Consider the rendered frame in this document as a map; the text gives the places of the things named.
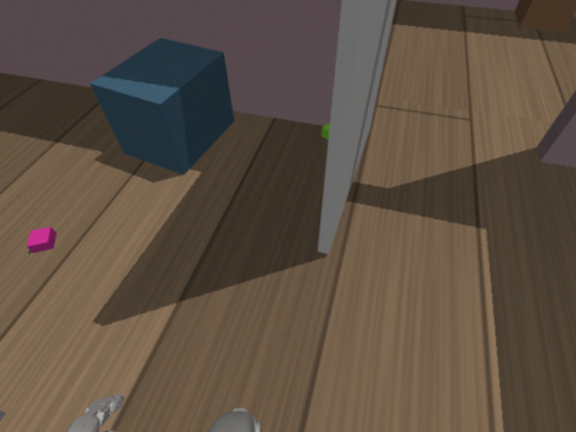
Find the left robot hand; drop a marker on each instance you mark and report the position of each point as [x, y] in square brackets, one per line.
[96, 414]

